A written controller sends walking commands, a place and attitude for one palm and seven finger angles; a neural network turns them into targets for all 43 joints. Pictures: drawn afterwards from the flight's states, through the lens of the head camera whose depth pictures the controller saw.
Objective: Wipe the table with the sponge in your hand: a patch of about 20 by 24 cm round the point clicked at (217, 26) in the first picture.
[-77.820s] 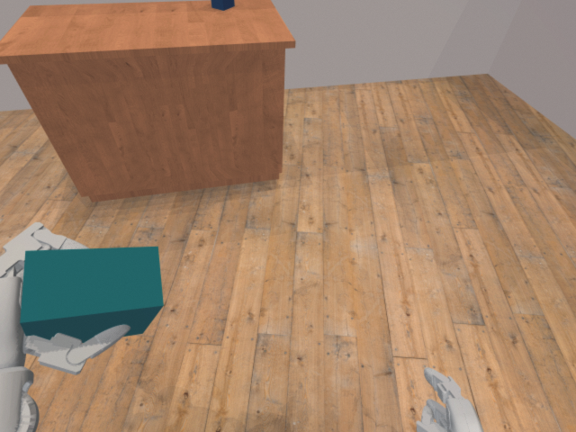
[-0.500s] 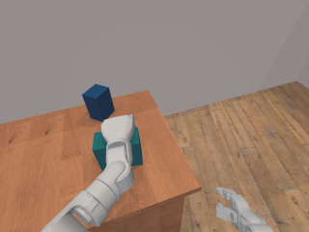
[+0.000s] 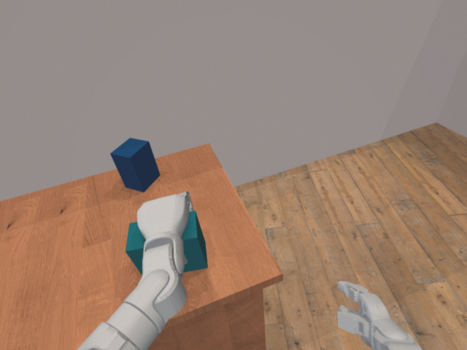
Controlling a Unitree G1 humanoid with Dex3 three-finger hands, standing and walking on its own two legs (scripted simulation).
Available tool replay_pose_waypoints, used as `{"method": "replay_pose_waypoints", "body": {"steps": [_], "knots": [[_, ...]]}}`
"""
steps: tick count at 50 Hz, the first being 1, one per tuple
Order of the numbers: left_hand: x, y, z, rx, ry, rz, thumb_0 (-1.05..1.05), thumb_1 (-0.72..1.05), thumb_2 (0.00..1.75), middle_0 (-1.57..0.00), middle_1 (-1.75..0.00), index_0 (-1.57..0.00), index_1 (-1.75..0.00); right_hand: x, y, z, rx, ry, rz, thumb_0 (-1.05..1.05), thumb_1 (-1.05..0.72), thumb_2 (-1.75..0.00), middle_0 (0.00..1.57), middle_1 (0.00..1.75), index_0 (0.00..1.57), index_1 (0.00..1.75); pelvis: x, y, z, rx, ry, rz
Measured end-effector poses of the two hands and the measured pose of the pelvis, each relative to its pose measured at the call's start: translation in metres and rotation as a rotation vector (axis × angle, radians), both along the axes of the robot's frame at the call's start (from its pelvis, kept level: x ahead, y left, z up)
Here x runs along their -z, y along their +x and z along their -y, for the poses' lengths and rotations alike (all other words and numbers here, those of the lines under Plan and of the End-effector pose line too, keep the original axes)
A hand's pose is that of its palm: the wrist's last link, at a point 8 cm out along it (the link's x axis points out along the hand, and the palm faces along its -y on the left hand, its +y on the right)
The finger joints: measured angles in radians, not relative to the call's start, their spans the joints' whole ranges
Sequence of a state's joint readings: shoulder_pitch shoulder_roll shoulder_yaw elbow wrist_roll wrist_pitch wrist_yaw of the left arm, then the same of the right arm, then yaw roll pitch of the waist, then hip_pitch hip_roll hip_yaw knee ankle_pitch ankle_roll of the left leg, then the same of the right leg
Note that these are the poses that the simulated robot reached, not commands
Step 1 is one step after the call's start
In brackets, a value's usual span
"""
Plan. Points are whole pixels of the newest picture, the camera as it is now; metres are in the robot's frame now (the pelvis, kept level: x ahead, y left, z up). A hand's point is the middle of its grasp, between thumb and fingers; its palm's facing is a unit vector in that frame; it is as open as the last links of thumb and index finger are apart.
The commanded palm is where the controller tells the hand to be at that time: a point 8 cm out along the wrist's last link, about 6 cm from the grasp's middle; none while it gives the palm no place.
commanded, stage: slide back across to the middle lane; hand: left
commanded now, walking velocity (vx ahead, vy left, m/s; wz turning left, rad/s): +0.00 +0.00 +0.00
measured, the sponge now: (172, 251) +0.31 +0.17 +0.02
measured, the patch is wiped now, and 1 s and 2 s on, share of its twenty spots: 1.00 1.00 1.00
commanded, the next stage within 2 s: wipe forward along the middle lane in 0.70 s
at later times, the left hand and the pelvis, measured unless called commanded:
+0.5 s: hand (160, 242) +0.28 +0.17 +0.08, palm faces +0.10 -0.26 -0.96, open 10.1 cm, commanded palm +0.23 +0.18 +0.13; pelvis +0.00 +0.00 +0.00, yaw -2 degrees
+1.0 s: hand (133, 253) +0.26 +0.21 +0.08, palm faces +0.04 -0.18 -0.98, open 10.0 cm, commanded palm +0.23 +0.22 +0.13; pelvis -0.02 +0.02 +0.00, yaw -1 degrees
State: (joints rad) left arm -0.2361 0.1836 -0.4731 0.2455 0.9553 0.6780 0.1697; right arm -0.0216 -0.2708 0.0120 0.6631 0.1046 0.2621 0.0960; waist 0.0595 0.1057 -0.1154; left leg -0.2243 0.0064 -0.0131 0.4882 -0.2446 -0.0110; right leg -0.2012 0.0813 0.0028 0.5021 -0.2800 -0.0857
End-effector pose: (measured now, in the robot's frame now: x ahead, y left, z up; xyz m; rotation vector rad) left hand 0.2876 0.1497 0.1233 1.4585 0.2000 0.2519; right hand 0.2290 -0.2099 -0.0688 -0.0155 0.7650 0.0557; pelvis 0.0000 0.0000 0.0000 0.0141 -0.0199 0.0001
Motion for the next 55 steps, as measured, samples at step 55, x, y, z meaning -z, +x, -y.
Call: {"method": "replay_pose_waypoints", "body": {"steps": [55], "knots": [[-0.004,-0.037,-0.066,-0.028,-0.031,-0.027,-0.01,-0.55,1.04,-0.75,-1.37,-0.80,-1.33,0.003,-0.021,-0.021,0.037,-0.084,0.033,0.02,-0.91,-0.89,0.20,0.30,0.20,0.30,-0.002,-0.019,-0.018,0.012,-0.004,0.030]]}}
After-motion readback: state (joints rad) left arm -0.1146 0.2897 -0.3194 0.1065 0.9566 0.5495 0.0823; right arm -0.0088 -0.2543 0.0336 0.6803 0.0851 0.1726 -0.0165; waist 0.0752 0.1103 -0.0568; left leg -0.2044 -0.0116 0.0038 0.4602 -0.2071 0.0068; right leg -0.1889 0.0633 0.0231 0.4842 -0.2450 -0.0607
